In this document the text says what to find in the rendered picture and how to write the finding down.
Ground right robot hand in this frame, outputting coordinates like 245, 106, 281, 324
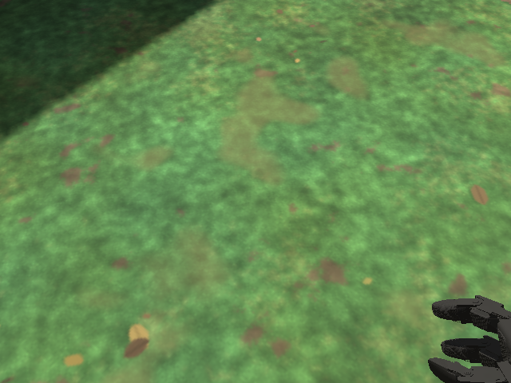
428, 295, 511, 383

